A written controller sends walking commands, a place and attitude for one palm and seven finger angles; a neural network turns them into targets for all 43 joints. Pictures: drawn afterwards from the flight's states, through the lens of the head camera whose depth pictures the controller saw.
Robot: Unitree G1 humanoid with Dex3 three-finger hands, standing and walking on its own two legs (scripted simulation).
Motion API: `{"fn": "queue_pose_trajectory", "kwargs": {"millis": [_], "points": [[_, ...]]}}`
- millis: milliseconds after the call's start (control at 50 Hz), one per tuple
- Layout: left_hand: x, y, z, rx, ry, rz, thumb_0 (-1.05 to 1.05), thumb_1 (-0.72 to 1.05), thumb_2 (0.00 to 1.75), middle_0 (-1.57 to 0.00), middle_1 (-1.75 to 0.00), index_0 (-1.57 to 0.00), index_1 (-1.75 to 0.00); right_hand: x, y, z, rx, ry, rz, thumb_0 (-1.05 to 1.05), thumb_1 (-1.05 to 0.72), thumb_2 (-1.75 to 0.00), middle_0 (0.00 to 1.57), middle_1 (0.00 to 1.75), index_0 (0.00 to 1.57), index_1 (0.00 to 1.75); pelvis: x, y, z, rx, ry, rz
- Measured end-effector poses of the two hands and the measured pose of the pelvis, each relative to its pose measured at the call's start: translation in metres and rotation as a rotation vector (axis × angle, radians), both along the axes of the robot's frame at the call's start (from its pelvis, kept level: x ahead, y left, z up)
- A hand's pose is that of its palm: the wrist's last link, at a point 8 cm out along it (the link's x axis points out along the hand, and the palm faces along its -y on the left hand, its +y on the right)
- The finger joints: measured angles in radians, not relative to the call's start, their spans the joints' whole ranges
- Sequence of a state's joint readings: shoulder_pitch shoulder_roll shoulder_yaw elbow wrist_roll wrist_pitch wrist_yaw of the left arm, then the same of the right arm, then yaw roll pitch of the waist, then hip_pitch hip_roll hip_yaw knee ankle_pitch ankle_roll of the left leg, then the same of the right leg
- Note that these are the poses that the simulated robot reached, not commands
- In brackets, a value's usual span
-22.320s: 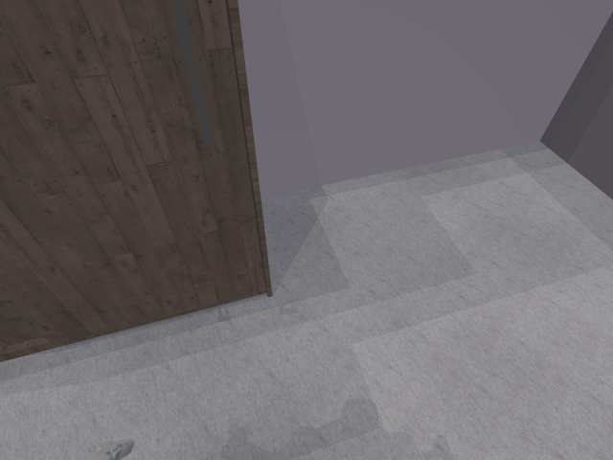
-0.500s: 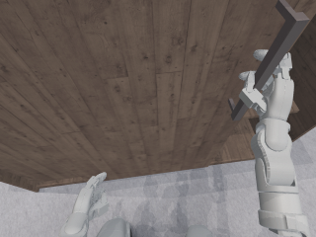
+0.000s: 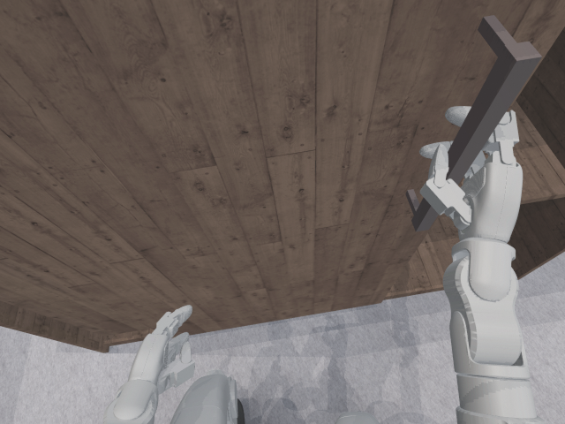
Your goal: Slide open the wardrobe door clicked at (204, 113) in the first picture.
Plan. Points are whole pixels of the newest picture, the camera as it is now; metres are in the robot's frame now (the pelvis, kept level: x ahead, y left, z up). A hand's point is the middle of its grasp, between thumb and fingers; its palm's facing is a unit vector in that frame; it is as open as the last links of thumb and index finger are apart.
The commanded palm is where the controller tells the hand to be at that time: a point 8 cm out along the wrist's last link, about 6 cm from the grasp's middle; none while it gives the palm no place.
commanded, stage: step sideways, sliding the door along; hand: right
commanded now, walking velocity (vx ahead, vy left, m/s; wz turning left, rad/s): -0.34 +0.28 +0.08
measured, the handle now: (447, 151) +0.38 -0.24 +0.12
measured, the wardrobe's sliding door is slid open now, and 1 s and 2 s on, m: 0.46 0.52 0.52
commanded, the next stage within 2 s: stop walking and hold the door there in 0.50 s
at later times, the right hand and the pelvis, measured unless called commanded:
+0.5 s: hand (380, 189) +0.34 -0.15 +0.13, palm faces +0.38 +0.92 +0.01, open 6.6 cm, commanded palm +0.30 -0.12 +0.11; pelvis +0.00 +0.07 -0.01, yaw +1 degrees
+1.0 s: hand (390, 190) +0.34 -0.16 +0.13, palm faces +0.49 +0.81 -0.32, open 6.5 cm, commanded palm +0.29 -0.20 +0.10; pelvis -0.02 +0.13 -0.02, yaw +9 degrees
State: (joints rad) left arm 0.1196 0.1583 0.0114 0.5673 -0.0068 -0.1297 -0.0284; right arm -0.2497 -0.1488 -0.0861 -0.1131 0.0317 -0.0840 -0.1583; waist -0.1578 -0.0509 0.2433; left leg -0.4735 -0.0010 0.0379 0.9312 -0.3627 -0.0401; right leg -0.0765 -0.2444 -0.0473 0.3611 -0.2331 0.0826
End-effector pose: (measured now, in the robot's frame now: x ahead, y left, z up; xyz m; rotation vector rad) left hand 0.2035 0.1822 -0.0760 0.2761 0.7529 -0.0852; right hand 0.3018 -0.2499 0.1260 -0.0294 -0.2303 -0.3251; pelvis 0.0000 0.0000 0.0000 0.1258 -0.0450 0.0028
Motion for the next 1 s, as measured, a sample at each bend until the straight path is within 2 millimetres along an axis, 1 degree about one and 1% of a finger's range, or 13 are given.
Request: {"fn": "queue_pose_trajectory", "kwargs": {"millis": [120,180,240,280,340,400,520,620,720,820,900,940,1000], "points": [[0.024,0.013,-0.008,-0.088,-0.069,-0.042,0.01,0.9,0.9,-0.2,-0.3,-0.2,-0.3,-0.001,0.023,0.0,-0.036,0.005,-0.067,0.01,-0.78,-0.87,0.38,1.4,0.11,1.34,0.011,0.041,-0.01,-0.032,-0.014,0.007],[0.041,0.029,-0.022,-0.139,-0.108,-0.05,0.01,0.9,0.9,-0.2,-0.3,-0.2,-0.3,-0.001,0.035,-0.001,-0.079,-0.006,-0.124,0.0,-0.75,-0.87,0.4,1.4,0.09,1.33,0.019,0.066,-0.028,-0.083,-0.009,0.0],[0.052,0.053,-0.032,-0.119,-0.12,-0.009,0.01,0.9,0.9,-0.2,-0.3,-0.21,-0.3,-0.002,0.046,0.0,-0.11,0.009,-0.154,-0.02,-0.74,-0.87,0.42,1.4,0.08,1.34,0.016,0.072,-0.031,-0.085,0.018,0.021],[0.05,0.07,-0.032,-0.089,-0.108,0.036,0.01,0.9,0.9,-0.2,-0.3,-0.2,-0.3,-0.003,0.054,0.001,-0.106,0.023,-0.141,-0.02,-0.75,-0.86,0.43,1.4,0.08,1.35,0.013,0.071,-0.026,-0.097,0.04,0.028],[0.036,0.091,-0.028,-0.018,-0.061,0.09,0.01,0.9,0.9,-0.2,-0.3,-0.2,-0.3,-0.003,0.062,0.0,-0.062,0.004,-0.113,0.0,-0.77,-0.86,0.44,1.4,0.08,1.35,0.008,0.069,-0.02,-0.107,0.048,0.013],[0.017,0.107,-0.026,0.054,-0.031,0.124,0.01,0.9,0.9,-0.2,-0.3,-0.2,-0.3,-0.002,0.06,-0.003,-0.047,-0.035,-0.087,0.0,-0.78,-0.85,0.43,1.4,0.08,1.31,0.005,0.065,-0.026,-0.065,0.035,-0.004],[-0.023,0.108,-0.002,0.088,0.059,0.084,0.01,0.91,0.9,-0.19,-0.3,-0.2,-0.3,-0.003,0.059,-0.001,0.001,-0.02,-0.069,0.01,-0.78,-0.85,0.37,1.4,0.11,1.28,0.0,0.073,-0.005,-0.002,0.015,0.016],[-0.034,0.103,0.014,0.068,0.049,0.071,0.01,0.9,0.9,-0.2,-0.3,-0.2,-0.3,-0.004,0.059,0.0,0.017,0.005,-0.061,0.02,-0.78,-0.85,0.35,1.4,0.14,1.3,-0.006,0.08,0.007,0.044,0.015,0.047],[-0.036,0.114,0.021,0.026,-0.03,0.149,0.01,0.9,0.9,-0.2,-0.3,-0.21,-0.3,-0.003,0.048,0.005,-0.183,0.059,-0.023,-0.05,-0.71,-0.83,0.39,1.4,0.18,1.33,-0.01,0.096,0.008,0.032,0.017,0.101],[-0.044,0.144,0.011,-0.03,-0.115,0.196,0.01,0.9,0.9,-0.2,-0.3,-0.21,-0.3,-0.006,0.05,0.012,-0.242,0.146,-0.104,-0.07,-0.69,-0.81,0.42,1.4,0.22,1.35,-0.016,0.116,-0.002,-0.027,0.009,0.136],[-0.057,0.185,-0.018,-0.04,-0.143,0.248,0.01,0.9,0.9,-0.2,-0.3,-0.21,-0.31,-0.008,0.053,0.013,-0.295,0.172,-0.196,-0.11,-0.66,-0.79,0.44,1.4,0.21,1.35,-0.019,0.135,-0.027,-0.124,0.019,0.149],[-0.071,0.206,-0.03,-0.018,-0.103,0.314,0.01,0.9,0.9,-0.2,-0.3,-0.21,-0.3,-0.009,0.055,0.014,-0.29,0.196,-0.222,-0.12,-0.66,-0.79,0.43,1.38,0.21,1.36,-0.021,0.134,-0.026,-0.116,0.019,0.161],[-0.102,0.23,-0.037,0.019,-0.027,0.401,0.01,0.9,0.9,-0.2,-0.3,-0.2,-0.3,-0.009,0.056,0.015,-0.267,0.218,-0.234,-0.11,-0.66,-0.79,0.42,1.35,0.23,1.36,-0.021,0.132,-0.02,-0.14,0.013,0.16]]}}
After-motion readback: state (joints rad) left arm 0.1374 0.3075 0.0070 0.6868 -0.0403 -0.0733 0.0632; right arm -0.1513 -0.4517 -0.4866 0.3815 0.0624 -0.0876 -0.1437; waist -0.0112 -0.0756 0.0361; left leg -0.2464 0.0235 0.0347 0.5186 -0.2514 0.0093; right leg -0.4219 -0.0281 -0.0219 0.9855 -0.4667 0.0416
